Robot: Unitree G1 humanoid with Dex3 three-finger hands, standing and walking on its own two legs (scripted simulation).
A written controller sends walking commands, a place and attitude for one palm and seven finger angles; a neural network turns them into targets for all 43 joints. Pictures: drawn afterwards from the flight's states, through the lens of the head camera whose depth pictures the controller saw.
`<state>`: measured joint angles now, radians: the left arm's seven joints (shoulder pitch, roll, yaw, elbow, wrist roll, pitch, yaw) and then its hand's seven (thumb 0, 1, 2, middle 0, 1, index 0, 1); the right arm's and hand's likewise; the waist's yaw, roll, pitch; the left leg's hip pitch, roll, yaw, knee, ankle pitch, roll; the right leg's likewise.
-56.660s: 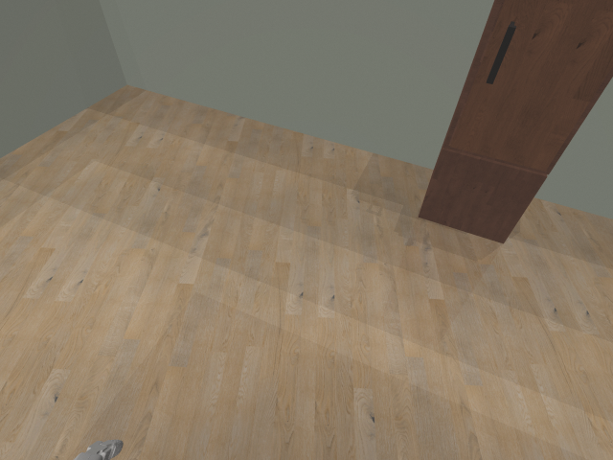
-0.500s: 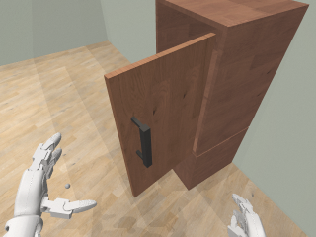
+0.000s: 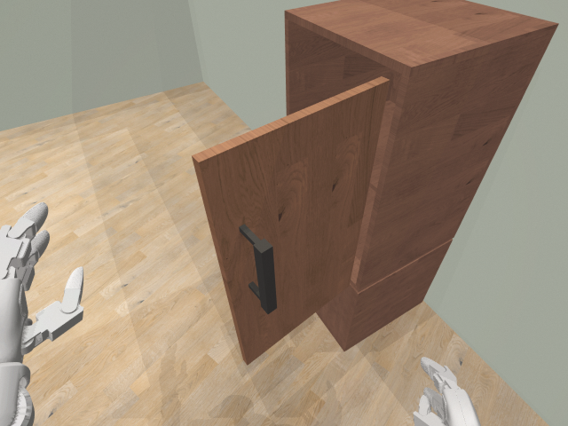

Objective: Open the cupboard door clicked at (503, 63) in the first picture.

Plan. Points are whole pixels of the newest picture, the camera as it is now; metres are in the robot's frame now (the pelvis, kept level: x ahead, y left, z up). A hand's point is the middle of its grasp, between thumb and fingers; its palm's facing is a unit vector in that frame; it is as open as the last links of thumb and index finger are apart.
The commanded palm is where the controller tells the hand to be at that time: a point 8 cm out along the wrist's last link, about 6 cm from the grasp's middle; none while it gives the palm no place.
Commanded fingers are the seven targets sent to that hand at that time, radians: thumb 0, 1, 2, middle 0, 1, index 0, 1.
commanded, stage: draw the hand back to the body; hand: left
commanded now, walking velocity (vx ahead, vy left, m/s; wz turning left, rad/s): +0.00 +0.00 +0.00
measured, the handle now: (258, 271) +0.34 +0.09 +0.02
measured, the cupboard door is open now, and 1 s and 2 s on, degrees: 98 98 98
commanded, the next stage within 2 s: step back with the hand held close in 0.36 s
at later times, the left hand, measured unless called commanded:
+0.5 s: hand (82, 307) +0.19 +0.25 +0.15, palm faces +0.46 -0.80 -0.39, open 7.5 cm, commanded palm +0.13 +0.28 +0.17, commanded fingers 0.00 0.90 0.90 -0.20 -0.30 -0.20 -0.30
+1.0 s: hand (26, 358) +0.13 +0.27 +0.15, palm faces +0.40 -0.77 -0.50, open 7.4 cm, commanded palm +0.07 +0.31 +0.17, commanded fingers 0.00 0.90 0.90 -0.20 -0.30 -0.20 -0.30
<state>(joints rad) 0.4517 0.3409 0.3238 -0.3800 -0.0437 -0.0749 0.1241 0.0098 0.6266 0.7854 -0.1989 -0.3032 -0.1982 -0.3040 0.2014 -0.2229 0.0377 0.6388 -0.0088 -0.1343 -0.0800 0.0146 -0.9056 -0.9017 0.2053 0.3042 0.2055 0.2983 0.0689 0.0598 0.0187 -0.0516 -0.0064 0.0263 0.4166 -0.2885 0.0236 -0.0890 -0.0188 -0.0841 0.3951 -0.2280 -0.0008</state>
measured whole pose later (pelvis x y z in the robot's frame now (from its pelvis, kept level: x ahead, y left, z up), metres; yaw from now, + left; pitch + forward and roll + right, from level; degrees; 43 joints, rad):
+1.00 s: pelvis -0.07 +0.01 -0.01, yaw +0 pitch -1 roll +0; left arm 0.56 0.43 0.42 -0.52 -0.03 -0.16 0.14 0.02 0.88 0.90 -0.21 -0.30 -0.21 -0.30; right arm 0.18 -0.22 0.00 0.55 0.00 -0.03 -0.09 0.01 -0.91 -0.90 0.20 0.30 0.20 0.30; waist 0.01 -0.01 0.05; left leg -0.29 -0.02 0.04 0.53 -0.23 0.04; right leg -0.32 -0.04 -0.07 0.50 -0.16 0.01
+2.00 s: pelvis -0.23 -0.03 -0.01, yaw +1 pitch -1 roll +0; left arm 0.61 0.45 0.42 -0.47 -0.06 -0.14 0.14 0.02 0.89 0.90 -0.21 -0.30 -0.21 -0.30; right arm 0.20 -0.23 0.00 0.58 -0.01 -0.11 -0.09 0.01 -0.91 -0.90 0.20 0.30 0.20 0.30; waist -0.02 -0.02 -0.01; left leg -0.41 -0.03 0.02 0.53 -0.21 0.02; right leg -0.21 0.02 -0.08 0.50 -0.29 -0.04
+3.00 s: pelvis -0.28 +0.00 +0.00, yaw +3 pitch +0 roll -1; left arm 0.46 0.40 0.32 -0.27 0.01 -0.20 0.10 0.01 0.89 0.90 -0.21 -0.30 -0.21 -0.30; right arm 0.22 -0.22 0.01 0.69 -0.01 -0.17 -0.04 0.01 -0.90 -0.90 0.21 0.30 0.21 0.30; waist 0.00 0.03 0.00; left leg -0.28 0.01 0.03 0.49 -0.21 0.02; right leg -0.26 -0.02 -0.08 0.44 -0.17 0.00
